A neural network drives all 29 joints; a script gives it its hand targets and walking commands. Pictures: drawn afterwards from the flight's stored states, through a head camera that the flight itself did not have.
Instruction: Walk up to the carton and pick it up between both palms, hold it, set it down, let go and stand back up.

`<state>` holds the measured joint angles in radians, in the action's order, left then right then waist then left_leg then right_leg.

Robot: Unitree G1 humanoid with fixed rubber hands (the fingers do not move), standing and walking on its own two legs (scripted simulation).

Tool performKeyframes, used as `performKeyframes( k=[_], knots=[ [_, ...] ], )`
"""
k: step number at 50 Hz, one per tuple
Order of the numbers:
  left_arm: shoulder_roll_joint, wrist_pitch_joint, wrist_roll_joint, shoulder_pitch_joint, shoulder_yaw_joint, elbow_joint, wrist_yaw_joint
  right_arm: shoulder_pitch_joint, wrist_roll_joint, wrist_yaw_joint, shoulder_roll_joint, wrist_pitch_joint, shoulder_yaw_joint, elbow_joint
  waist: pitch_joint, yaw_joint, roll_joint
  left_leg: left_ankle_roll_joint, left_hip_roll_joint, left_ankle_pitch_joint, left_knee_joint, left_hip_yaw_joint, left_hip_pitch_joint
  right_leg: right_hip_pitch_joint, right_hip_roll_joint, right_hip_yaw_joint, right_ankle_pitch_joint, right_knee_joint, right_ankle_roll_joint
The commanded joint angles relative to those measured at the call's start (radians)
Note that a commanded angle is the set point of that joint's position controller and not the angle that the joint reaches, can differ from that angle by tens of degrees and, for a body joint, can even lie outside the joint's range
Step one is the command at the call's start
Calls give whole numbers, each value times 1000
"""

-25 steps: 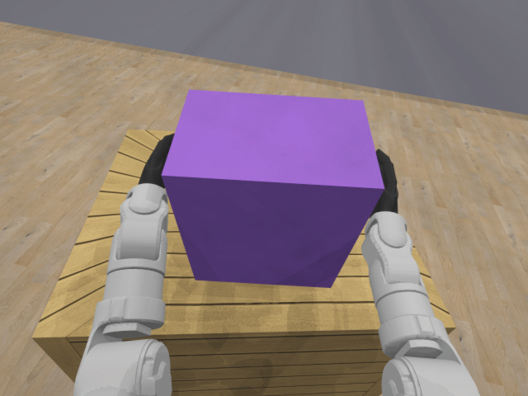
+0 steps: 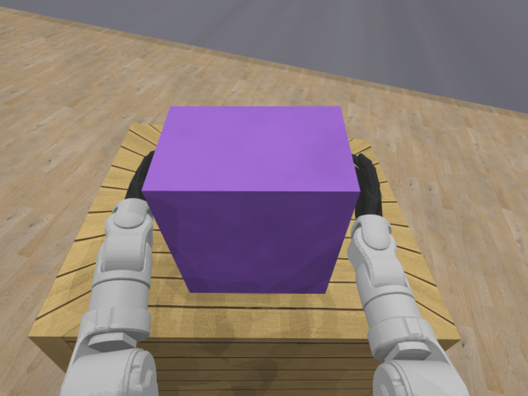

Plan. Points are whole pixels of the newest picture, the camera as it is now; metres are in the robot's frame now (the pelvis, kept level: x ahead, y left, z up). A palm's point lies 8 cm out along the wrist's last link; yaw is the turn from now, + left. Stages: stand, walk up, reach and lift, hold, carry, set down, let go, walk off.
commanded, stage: set down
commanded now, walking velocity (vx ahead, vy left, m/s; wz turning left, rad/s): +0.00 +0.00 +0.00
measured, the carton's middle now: (256, 210) +0.38 -0.05 +0.09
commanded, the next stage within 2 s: none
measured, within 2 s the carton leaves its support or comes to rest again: rests again in 1.94 s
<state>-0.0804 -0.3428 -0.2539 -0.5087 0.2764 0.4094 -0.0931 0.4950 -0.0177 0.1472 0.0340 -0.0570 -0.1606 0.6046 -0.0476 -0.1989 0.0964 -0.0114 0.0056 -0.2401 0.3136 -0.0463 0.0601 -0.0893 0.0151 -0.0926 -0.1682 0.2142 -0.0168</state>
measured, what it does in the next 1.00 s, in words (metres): stands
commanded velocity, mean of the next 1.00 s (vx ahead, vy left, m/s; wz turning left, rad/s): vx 0.00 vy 0.00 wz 0.00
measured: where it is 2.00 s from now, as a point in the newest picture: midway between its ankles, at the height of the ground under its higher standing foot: outside the picture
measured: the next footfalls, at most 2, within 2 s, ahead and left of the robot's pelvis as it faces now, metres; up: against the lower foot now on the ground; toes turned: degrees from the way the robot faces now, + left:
none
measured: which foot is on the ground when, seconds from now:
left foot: down 0.00-1.00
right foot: down 0.00-1.00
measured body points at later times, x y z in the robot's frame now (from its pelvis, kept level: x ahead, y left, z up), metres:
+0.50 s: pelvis -0.01 +0.01 +0.00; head +0.00 +0.03 +0.45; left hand +0.43 +0.10 +0.09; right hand +0.33 -0.23 +0.11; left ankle -0.03 +0.11 -0.75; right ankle -0.02 -0.13 -0.75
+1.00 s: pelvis +0.00 +0.01 +0.00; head +0.05 +0.01 +0.45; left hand +0.45 +0.07 +0.05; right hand +0.31 -0.25 +0.04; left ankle -0.03 +0.11 -0.75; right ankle -0.02 -0.12 -0.75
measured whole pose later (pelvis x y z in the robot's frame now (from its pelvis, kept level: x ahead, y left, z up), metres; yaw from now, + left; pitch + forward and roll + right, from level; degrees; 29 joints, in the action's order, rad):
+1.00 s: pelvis +0.00 +0.01 +0.00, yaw -5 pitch +4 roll -1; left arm -0.09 -0.03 -0.27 -0.72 0.31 0.89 -0.08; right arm 0.48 -0.07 0.18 0.05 -0.24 -0.29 0.75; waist -0.05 -0.17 0.00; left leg -0.03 0.00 -0.24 0.34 0.04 -0.17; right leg 0.18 0.01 -0.03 -0.13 0.26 -0.03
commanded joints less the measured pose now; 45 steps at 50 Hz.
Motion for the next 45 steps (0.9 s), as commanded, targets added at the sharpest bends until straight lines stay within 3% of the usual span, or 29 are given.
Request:
performKeyframes(
  k=[1,2,3,4,7,8,10,11,13,15,17,18,21,24,26,27,28,29,31,34,35,36,37,38,39,42,43,44,45],
  knots=[
    [523,63,71,-623,-422,-164,-155,512,35,-95,346,-44,279,-193,249,-57,-206,111,33,488,14,76,83,2,-48,-32,467,65,-23],
    [528,76,72,-648,-414,-152,-148,525,27,-100,345,-53,267,-182,246,-67,-197,114,27,493,22,64,93,27,-47,-33,439,67,-25],
    [532,106,72,-660,-414,-123,-138,570,24,-105,371,-77,279,-214,311,-35,-209,116,28,473,29,60,76,14,-46,-25,428,64,-16],
    [506,132,76,-704,-405,-133,-130,595,17,-109,387,-84,299,-224,329,-12,-183,105,29,431,29,71,35,4,-41,-16,431,78,-22],
    [482,172,39,-677,-324,10,-112,643,-27,-129,404,-106,333,-267,392,58,-118,58,36,258,-17,89,-79,-58,-26,3,423,82,-24],
    [445,179,13,-681,-268,73,-114,632,-55,-140,371,-95,284,-207,351,63,-109,42,31,173,-44,90,-96,-39,-20,-4,338,74,-27],
    [456,207,24,-744,-253,129,-106,680,-87,-161,397,-106,291,-223,404,99,-68,25,23,107,-71,100,-123,-29,-24,-4,277,73,-22],
    [474,222,36,-756,-267,117,-95,673,-92,-172,399,-113,275,-206,442,77,-86,36,16,133,-69,99,-92,-26,-35,-13,272,74,-14],
    [450,227,16,-761,-190,223,-96,689,-114,-187,393,-102,245,-176,433,105,-41,18,11,83,-82,109,-92,28,-30,-14,213,56,-20],
    [473,245,16,-770,-186,252,-90,683,-144,-203,408,-110,227,-171,469,109,-51,25,3,109,-79,112,-75,40,-34,-20,227,65,-12],
    [479,249,22,-743,-175,301,-93,631,-180,-202,387,-103,180,-75,422,70,-25,27,-3,157,-74,101,-21,55,-40,-32,255,59,-14],
    [467,254,25,-757,-159,303,-101,606,-187,-204,384,-92,161,-61,412,67,-20,27,3,166,-73,106,-42,35,-36,-27,278,56,-16],
    [479,263,22,-769,-188,335,-116,551,-206,-190,390,-78,88,28,386,-2,-40,45,5,200,-65,106,-20,28,-44,-28,311,49,-15],
    [491,280,32,-792,-229,279,-122,495,-223,-176,405,-84,48,95,389,-56,-102,83,-4,355,-17,89,61,54,-54,-37,372,58,-8],
    [502,293,42,-791,-251,249,-123,492,-196,-162,417,-98,63,106,401,-55,-164,101,5,440,3,84,64,47,-48,-27,432,64,-8],
    [521,304,56,-808,-287,239,-116,491,-196,-153,420,-114,55,119,448,-87,-187,113,3,485,29,78,76,58,-54,-28,460,70,-4],
    [519,303,47,-771,-282,253,-117,511,-178,-147,420,-134,70,86,426,-70,-194,116,6,524,45,76,48,62,-54,-24,502,77,-3],
    [537,321,59,-778,-318,228,-113,514,-165,-141,420,-154,71,84,499,-83,-230,130,0,599,70,63,72,79,-56,-20,526,85,-2],
    [540,347,65,-806,-360,218,-96,551,-147,-133,438,-191,101,68,551,-69,-255,149,-4,692,111,63,75,105,-60,-19,571,98,4],
    [560,376,67,-800,-404,180,-71,519,-125,-127,469,-235,137,121,559,-53,-300,166,-10,835,160,58,74,127,-58,-13,633,99,26],
    [532,368,63,-747,-367,269,-75,539,-124,-129,461,-236,150,128,508,-18,-242,148,-5,778,144,67,-5,82,-43,7,675,82,30],
    [536,376,42,-771,-350,271,-82,531,-123,-121,466,-237,143,136,513,-33,-241,144,-3,708,123,60,-13,60,-42,2,653,119,0],
    [525,381,41,-748,-341,290,-85,534,-112,-121,488,-238,170,108,519,-13,-224,127,8,669,118,65,-65,6,-35,16,732,137,-6],
    [464,373,2,-704,-264,376,-98,552,-115,-115,484,-223,176,101,451,22,-170,87,31,516,74,93,-167,-73,-10,41,776,147,-31],
    [473,364,2,-708,-256,371,-99,562,-113,-118,483,-221,189,88,446,34,-152,74,39,448,46,94,-243,-136,-4,43,802,166,-37],
    [479,355,2,-682,-219,397,-117,582,-83,-120,484,-206,230,27,484,63,-113,47,40,392,15,97,-257,-181,-4,51,834,177,-46],
    [486,361,1,-675,-215,407,-118,570,-97,-120,481,-218,241,7,533,59,-104,48,41,385,14,101,-254,-187,-4,48,831,175,-45],
    [489,368,-8,-676,-202,396,-114,574,-85,-124,488,-211,255,2,540,84,-125,47,38,411,18,106,-249,-160,-7,44,846,184,-46],
    [498,375,3,-687,-202,389,-111,566,-108,-123,486,-215,252,4,579,71,-98,48,36,410,19,104,-223,-159,-12,39,837,174,-44]
  ],
)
